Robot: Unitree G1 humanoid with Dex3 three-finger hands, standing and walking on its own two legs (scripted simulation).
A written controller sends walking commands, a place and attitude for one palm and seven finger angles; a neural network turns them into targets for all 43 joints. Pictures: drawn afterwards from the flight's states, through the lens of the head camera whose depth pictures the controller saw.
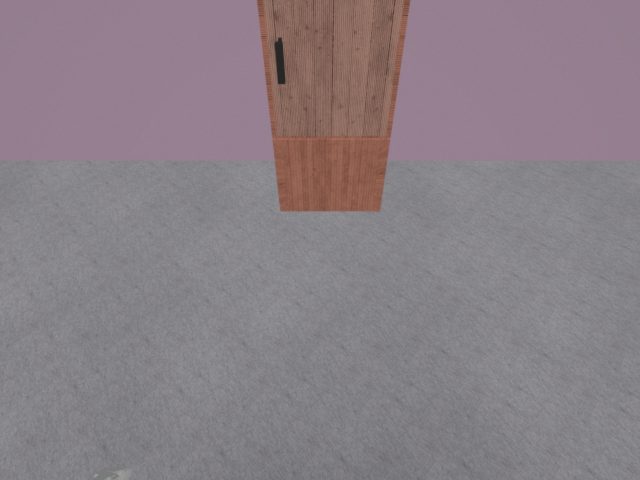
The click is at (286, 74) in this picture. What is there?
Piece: cupboard door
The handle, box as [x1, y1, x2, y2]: [275, 38, 284, 83]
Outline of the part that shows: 278,38 278,41 275,42 278,83 284,83 282,41 281,38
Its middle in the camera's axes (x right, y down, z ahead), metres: -0.14 -0.59 +1.28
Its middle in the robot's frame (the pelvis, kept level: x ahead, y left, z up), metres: +1.34 +0.20 -0.04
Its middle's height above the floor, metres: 0.72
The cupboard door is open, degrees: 0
